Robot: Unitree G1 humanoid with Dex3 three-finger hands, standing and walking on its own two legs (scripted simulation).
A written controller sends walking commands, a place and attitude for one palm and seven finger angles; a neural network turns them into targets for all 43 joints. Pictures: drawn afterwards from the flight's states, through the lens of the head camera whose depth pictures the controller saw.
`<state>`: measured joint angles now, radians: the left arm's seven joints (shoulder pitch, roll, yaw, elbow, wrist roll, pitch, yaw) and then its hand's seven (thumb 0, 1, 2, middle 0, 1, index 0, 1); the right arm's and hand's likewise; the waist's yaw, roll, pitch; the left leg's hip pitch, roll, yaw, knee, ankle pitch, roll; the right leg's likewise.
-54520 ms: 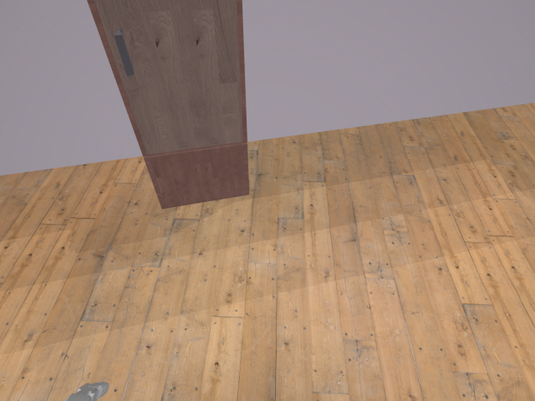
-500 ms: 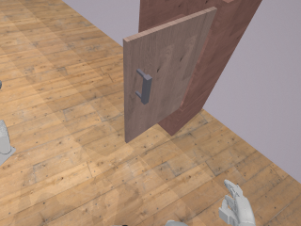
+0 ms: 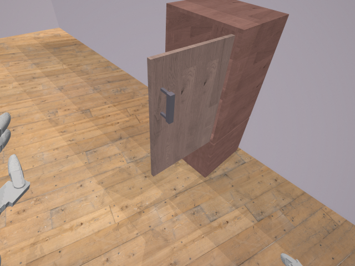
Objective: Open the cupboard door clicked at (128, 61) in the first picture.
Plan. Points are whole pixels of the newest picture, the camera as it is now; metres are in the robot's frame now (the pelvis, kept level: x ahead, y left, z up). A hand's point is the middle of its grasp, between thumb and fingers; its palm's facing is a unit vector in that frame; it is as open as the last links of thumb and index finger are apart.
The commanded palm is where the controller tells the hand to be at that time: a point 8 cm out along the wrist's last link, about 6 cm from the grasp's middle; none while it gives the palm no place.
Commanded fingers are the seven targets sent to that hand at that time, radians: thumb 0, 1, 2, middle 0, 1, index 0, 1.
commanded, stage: stop stepping back and stand still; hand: left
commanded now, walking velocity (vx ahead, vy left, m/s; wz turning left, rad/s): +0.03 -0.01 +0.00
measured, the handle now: (166, 105) +0.63 +0.07 +0.03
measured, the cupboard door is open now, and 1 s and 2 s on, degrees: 86 86 86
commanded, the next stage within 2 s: let the arm hang, fingers relaxed in 0.36 s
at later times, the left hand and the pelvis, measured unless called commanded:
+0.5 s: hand (20, 204) +0.19 +0.28 +0.13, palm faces +0.36 -0.80 -0.48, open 7.4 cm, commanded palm none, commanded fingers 0.00 0.90 0.90 -0.20 -0.30 -0.20 -0.30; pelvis -0.03 +0.02 +0.00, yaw -1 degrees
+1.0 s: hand out of the picture -0.08 +0.21 -0.16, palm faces +0.04 -0.96 -0.27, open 7.2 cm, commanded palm none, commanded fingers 0.00 0.90 0.90 -0.20 -0.30 -0.20 -0.30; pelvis -0.07 +0.00 +0.01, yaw +3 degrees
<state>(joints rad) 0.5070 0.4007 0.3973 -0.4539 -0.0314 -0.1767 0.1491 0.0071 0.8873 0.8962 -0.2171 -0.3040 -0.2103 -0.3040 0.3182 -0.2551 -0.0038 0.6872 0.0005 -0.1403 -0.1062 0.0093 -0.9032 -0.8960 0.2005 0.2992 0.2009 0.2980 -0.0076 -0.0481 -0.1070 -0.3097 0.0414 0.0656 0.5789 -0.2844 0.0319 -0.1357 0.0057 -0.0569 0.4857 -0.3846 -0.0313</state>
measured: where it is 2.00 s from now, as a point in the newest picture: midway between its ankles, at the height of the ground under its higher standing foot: outside the picture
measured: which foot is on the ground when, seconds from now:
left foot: up 0.00-0.00, down 0.02-1.00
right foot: down 0.00-1.00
